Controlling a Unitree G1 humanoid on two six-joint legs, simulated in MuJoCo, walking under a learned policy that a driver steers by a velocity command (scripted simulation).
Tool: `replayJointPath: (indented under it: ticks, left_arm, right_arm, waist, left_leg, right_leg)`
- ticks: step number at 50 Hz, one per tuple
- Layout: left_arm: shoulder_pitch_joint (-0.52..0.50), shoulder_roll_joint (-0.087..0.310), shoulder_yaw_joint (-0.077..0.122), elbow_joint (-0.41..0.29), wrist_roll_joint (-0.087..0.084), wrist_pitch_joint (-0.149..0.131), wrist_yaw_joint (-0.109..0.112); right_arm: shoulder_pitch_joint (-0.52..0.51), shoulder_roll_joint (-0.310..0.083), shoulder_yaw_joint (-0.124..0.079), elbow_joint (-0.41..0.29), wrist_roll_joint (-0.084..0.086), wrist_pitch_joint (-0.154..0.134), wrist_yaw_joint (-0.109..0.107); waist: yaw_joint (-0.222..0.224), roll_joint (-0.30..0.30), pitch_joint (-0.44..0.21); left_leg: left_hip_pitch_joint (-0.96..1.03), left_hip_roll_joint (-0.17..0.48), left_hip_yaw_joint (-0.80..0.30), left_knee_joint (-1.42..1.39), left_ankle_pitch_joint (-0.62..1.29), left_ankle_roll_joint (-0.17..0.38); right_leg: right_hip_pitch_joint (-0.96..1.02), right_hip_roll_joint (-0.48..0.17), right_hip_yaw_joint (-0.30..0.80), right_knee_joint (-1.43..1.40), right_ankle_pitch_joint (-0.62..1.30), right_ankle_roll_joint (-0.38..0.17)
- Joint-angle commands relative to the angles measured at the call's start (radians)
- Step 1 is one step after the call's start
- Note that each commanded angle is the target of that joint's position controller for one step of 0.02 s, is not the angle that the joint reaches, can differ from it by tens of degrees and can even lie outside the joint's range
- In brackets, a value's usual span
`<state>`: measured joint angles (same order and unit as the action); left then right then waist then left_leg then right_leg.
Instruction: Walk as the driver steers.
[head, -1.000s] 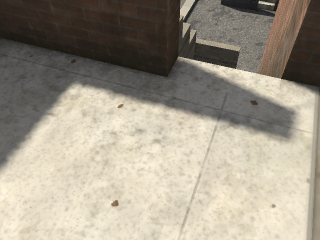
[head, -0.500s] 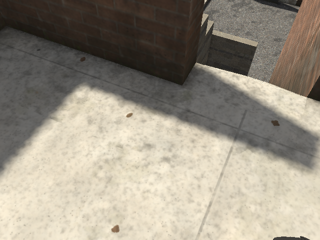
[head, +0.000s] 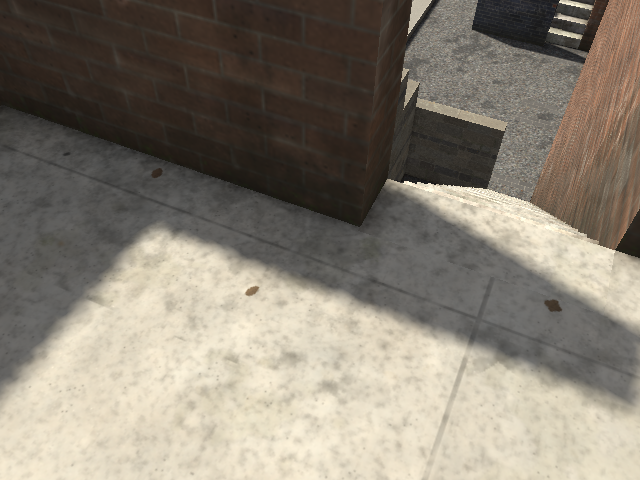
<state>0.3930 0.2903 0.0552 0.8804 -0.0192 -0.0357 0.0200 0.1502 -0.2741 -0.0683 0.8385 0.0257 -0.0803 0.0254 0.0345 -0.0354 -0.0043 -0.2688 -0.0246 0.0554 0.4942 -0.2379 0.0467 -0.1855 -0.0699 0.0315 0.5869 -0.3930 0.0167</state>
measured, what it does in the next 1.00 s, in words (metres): walks ahead: right foot, then left foot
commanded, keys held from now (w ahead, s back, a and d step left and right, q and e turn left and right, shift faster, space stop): w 0.78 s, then w+e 0.22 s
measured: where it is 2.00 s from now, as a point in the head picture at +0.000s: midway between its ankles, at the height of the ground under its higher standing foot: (411, 298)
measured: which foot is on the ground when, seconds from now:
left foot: down 0.00-0.42, up 0.44-0.96, down 0.98-1.00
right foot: up 0.00-0.40, down 0.42-0.98, up 1.00-1.00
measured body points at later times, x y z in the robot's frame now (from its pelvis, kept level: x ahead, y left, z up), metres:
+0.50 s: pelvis +0.24 -0.06 -0.01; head +0.28 -0.07 +0.44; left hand +0.43 +0.20 -0.10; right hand +0.25 -0.33 -0.15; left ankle +0.07 +0.09 -0.65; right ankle +0.34 -0.14 -0.73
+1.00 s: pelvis +0.52 -0.01 -0.01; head +0.55 +0.00 +0.44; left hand +0.50 +0.27 -0.14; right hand +0.73 -0.25 -0.09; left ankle +0.63 +0.10 -0.74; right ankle +0.34 -0.14 -0.72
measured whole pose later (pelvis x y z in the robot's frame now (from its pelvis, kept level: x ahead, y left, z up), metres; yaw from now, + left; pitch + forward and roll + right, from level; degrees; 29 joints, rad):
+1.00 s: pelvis +0.52 -0.01 -0.01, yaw -3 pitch +2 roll -1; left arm 0.41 0.29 0.06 0.91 -0.01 -0.05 0.00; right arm 0.01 -0.25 -0.04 0.77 0.00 -0.11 0.03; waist 0.08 0.00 0.03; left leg -0.47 0.02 0.01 0.51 -0.07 0.03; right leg -0.04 0.00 0.03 0.57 -0.47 -0.01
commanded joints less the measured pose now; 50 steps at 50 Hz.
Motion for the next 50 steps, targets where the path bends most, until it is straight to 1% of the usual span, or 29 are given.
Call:
replayJointPath:
  ticks: [1, 2, 3, 5, 6, 9, 11, 13, 16, 18, 19, 20, 21, 22, 23, 24, 25, 26, 27, 30, 34, 38, 42, 43, 46, 47, 48, 49, 50]
  left_arm:
    - [-0.155, 0.083, 0.010, -0.158, -0.010, -0.063, 0.002]
    - [-0.158, 0.116, 0.020, -0.160, -0.028, -0.072, -0.006]
    - [-0.163, 0.109, 0.019, -0.148, -0.026, -0.077, -0.012]
    - [-0.188, 0.095, 0.022, -0.151, -0.001, -0.077, -0.023]
    - [-0.186, 0.077, 0.018, -0.152, 0.003, -0.074, -0.032]
    - [-0.257, 0.029, -0.001, -0.183, 0.011, -0.067, -0.043]
    - [-0.333, 0.006, -0.014, -0.208, 0.006, -0.068, -0.049]
    - [-0.387, 0.019, -0.014, -0.228, -0.001, -0.066, -0.054]
    - [-0.416, 0.055, -0.004, -0.252, -0.004, -0.064, -0.061]
    - [-0.373, 0.086, 0.009, -0.247, 0.000, -0.064, -0.063]
    - [-0.291, 0.109, 0.024, -0.226, 0.002, -0.062, -0.060]
    - [-0.135, 0.143, 0.047, -0.179, 0.001, -0.057, -0.052]
    - [0.033, 0.209, 0.066, -0.149, 0.008, -0.050, -0.039]
    - [0.062, 0.289, 0.074, -0.132, 0.021, -0.051, -0.049]
    - [0.048, 0.181, 0.049, -0.139, 0.011, -0.054, -0.052]
    - [-0.034, 0.147, 0.036, -0.148, 0.010, -0.059, -0.051]
    - [-0.107, 0.131, 0.030, -0.159, 0.015, -0.060, -0.052]
    - [-0.156, 0.108, 0.024, -0.163, 0.023, -0.062, -0.055]
    - [-0.182, 0.090, 0.019, -0.163, 0.034, -0.068, -0.056]
    - [-0.177, 0.090, 0.021, -0.139, 0.023, -0.086, -0.056]
    - [-0.120, 0.121, 0.030, -0.103, 0.020, -0.080, -0.037]
    - [-0.064, 0.140, 0.032, -0.072, 0.010, -0.068, -0.024]
    - [0.021, 0.144, 0.034, -0.026, 0.001, -0.047, -0.021]
    - [0.030, 0.141, 0.035, -0.020, 0.000, -0.041, -0.019]
    - [0.008, 0.165, 0.046, -0.018, -0.004, -0.028, -0.012]
    - [-0.028, 0.179, 0.049, -0.028, -0.006, -0.029, -0.010]
    - [-0.039, 0.153, 0.038, -0.033, 0.000, -0.030, -0.011]
    - [-0.069, 0.079, 0.010, -0.072, 0.019, -0.035, -0.015]
    - [0.063, -0.038, -0.021, -0.085, 0.003, -0.050, -0.020]
  right_arm:
    - [0.301, -0.216, -0.053, 0.032, -0.014, -0.005, -0.007]
    - [0.244, -0.160, -0.034, 0.019, -0.014, -0.015, -0.007]
    - [0.200, -0.129, -0.022, 0.004, -0.018, -0.020, -0.007]
    - [0.143, -0.103, -0.008, -0.008, -0.021, -0.016, -0.006]
    - [0.143, -0.098, -0.006, -0.008, -0.023, -0.011, -0.008]
    - [0.158, -0.130, -0.011, 0.002, -0.017, -0.003, -0.024]
    - [0.173, -0.155, -0.016, 0.008, -0.015, -0.002, -0.031]
    - [0.214, -0.173, -0.020, 0.024, -0.007, -0.005, -0.032]
    - [0.226, -0.175, -0.024, 0.043, 0.005, -0.002, -0.032]
    - [0.216, -0.188, -0.030, 0.045, 0.001, 0.007, -0.033]
    - [0.206, -0.193, -0.031, 0.044, -0.003, 0.013, -0.033]
    - [0.209, -0.175, -0.023, 0.042, -0.010, 0.021, -0.035]
    - [0.231, -0.124, -0.001, 0.020, -0.032, 0.023, -0.037]
    - [0.384, 0.026, 0.039, 0.011, -0.020, 0.002, -0.027]
    - [0.313, -0.098, 0.014, 0.023, 0.005, -0.020, -0.020]
    - [0.204, -0.157, -0.003, -0.012, 0.027, -0.031, -0.016]
    - [0.148, -0.148, 0.001, -0.025, 0.019, -0.035, -0.023]
    - [0.129, -0.137, -0.003, -0.027, -0.001, -0.032, -0.027]
    - [0.153, -0.126, -0.005, -0.021, -0.006, -0.021, -0.028]
    - [0.169, -0.083, 0.001, -0.013, -0.011, 0.011, -0.033]
    - [0.033, -0.078, 0.001, -0.056, -0.026, 0.014, -0.033]
    - [-0.095, -0.053, 0.012, -0.087, -0.021, -0.002, -0.019]
    - [-0.221, -0.053, 0.017, -0.136, -0.013, -0.016, 0.001]
    - [-0.238, -0.046, 0.019, -0.142, -0.011, -0.020, 0.007]
    - [-0.195, -0.093, 0.006, -0.134, -0.009, -0.035, 0.017]
    - [-0.117, -0.125, -0.011, -0.109, -0.013, -0.038, 0.010]
    - [0.034, -0.173, -0.036, -0.063, -0.017, -0.039, -0.001]
    - [0.231, -0.246, -0.058, -0.031, -0.028, -0.034, -0.018]
    - [0.295, -0.318, -0.078, -0.001, -0.033, -0.019, -0.019]
  waist:
    - [-0.164, 0.247, -0.060]
    - [-0.127, 0.187, 0.014]
    - [-0.108, 0.155, 0.038]
    - [-0.074, 0.120, 0.076]
    - [-0.064, 0.128, 0.072]
    - [-0.070, 0.104, 0.076]
    - [-0.089, 0.109, 0.084]
    - [-0.106, 0.117, 0.090]
    - [-0.085, 0.116, 0.103]
    - [-0.046, 0.123, 0.063]
    - [0.004, 0.127, 0.005]
    - [0.077, 0.114, -0.091]
    - [0.129, -0.001, -0.230]
    - [0.032, -0.302, -0.374]
    - [0.076, -0.193, -0.332]
    - [0.065, -0.126, -0.166]
    - [0.035, -0.035, -0.096]
    - [0.003, -0.013, -0.045]
    - [-0.032, -0.038, -0.042]
    - [-0.060, -0.035, -0.018]
    - [-0.032, -0.005, 0.040]
    - [0.016, -0.006, 0.065]
    - [0.056, -0.002, 0.095]
    - [0.054, -0.013, 0.090]
    - [0.006, -0.047, 0.061]
    - [-0.041, -0.055, 0.020]
    - [-0.111, -0.049, -0.081]
    - [-0.193, 0.028, -0.246]
    - [-0.125, 0.316, -0.365]
  left_leg:
    - [0.503, 0.425, -0.717, -0.282, -0.198, 0.290]
    - [0.473, 0.397, -0.633, -0.283, -0.219, 0.265]
    - [0.430, 0.346, -0.533, -0.296, -0.183, 0.229]
    - [0.336, 0.293, -0.394, -0.328, 0.023, 0.186]
    - [0.302, 0.270, -0.335, -0.342, 0.117, 0.178]
    - [0.221, 0.222, -0.201, -0.363, 0.261, 0.173]
    - [0.161, 0.200, -0.147, -0.371, 0.261, 0.157]
    - [0.155, 0.219, -0.145, -0.379, 0.229, 0.151]
    - [0.243, 0.273, -0.149, -0.350, 0.267, 0.127]
    - [0.302, 0.284, -0.136, -0.265, 0.449, 0.105]
    - [0.308, 0.262, -0.110, -0.150, 0.609, 0.088]
    - [0.252, 0.214, -0.073, 0.044, 0.685, 0.062]
    - [0.046, 0.157, -0.036, 0.367, 0.418, 0.026]
    - [-0.307, -0.037, -0.079, 0.722, -0.287, -0.027]
    - [-0.421, 0.001, -0.197, 0.835, -0.329, -0.012]
    - [-0.488, 0.054, -0.168, 0.846, -0.242, 0.006]
    - [-0.454, 0.107, -0.144, 0.800, -0.144, 0.010]
    - [-0.412, 0.140, -0.139, 0.738, -0.084, 0.006]
    - [-0.346, 0.168, -0.150, 0.703, -0.042, 0.005]
    - [-0.313, 0.182, -0.135, 0.618, 0.003, -0.016]
    - [-0.430, 0.187, -0.130, 0.412, 0.193, -0.053]
    - [-0.394, 0.148, -0.086, 0.184, 0.360, -0.058]
    - [-0.400, 0.114, -0.082, 0.061, 0.326, -0.054]
    - [-0.403, 0.108, -0.091, 0.036, 0.292, -0.047]
    - [-0.280, 0.078, -0.087, -0.021, 0.203, -0.021]
    - [-0.151, 0.053, -0.064, -0.046, 0.193, -0.003]
    - [0.083, 0.051, -0.056, -0.047, 0.213, 0.027]
    - [0.410, 0.225, -0.229, -0.007, 0.214, 0.085]
    - [0.735, 0.454, -0.640, -0.090, 0.033, 0.217]
  right_leg:
    - [-0.648, 0.047, 0.022, 0.536, -0.178, -0.021]
    - [-0.720, -0.005, 0.054, 0.602, -0.101, -0.047]
    - [-0.719, -0.037, 0.043, 0.604, -0.013, -0.061]
    - [-0.677, -0.077, 0.034, 0.524, 0.103, -0.059]
    - [-0.638, -0.078, 0.018, 0.484, 0.136, -0.049]
    - [-0.557, -0.054, -0.033, 0.279, 0.249, -0.010]
    - [-0.464, -0.023, -0.057, 0.113, 0.357, -0.004]
    - [-0.403, 0.002, -0.065, 0.030, 0.420, -0.008]
    - [-0.397, 0.004, -0.029, -0.039, 0.422, -0.049]
    - [-0.319, 0.029, -0.044, -0.053, 0.365, -0.081]
    - [-0.202, 0.059, -0.070, -0.059, 0.342, -0.104]
    - [0.007, 0.083, -0.093, -0.055, 0.328, -0.130]
    - [0.300, -0.091, 0.103, -0.027, 0.298, -0.185]
    - [0.577, -0.319, 0.633, -0.199, 0.003, -0.351]
    - [0.536, -0.307, 0.740, -0.319, -0.152, -0.325]
    - [0.403, -0.280, 0.584, -0.328, -0.105, -0.277]
    - [0.261, -0.243, 0.463, -0.340, 0.021, -0.256]
    - [0.143, -0.202, 0.367, -0.359, 0.139, -0.246]
    - [0.074, -0.173, 0.305, -0.385, 0.199, -0.239]
    - [-0.007, -0.150, 0.207, -0.455, 0.272, -0.260]
    - [0.024, -0.142, 0.135, -0.498, 0.315, -0.259]
    - [0.052, -0.112, 0.050, -0.497, 0.340, -0.224]
    - [0.150, -0.146, 0.078, -0.437, 0.361, -0.227]
    - [0.196, -0.166, 0.095, -0.416, 0.380, -0.222]
    - [0.232, -0.190, 0.138, -0.336, 0.491, -0.197]
    - [0.212, -0.166, 0.122, -0.264, 0.628, -0.179]
    - [0.150, -0.107, 0.085, -0.104, 0.715, -0.149]
    - [-0.052, -0.036, 0.040, 0.187, 0.496, -0.107]
    - [-0.441, 0.123, -0.010, 0.524, -0.126, -0.039]
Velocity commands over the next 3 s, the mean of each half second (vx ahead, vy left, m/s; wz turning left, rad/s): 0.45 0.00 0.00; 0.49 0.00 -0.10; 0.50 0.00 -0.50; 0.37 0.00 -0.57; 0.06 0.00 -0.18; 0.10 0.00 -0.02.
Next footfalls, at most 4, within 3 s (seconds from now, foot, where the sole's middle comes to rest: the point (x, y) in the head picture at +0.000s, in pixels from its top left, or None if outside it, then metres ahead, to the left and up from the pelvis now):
0.42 right None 0.38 -0.14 -0.77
0.98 left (292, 402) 0.67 0.10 -0.77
1.52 right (436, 330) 0.88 -0.24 -0.77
1.94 left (400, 248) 1.14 -0.16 -0.77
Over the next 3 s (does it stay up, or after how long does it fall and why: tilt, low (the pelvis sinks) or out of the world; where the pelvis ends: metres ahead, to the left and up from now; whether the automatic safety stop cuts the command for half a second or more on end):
stays up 1.03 -0.23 0.00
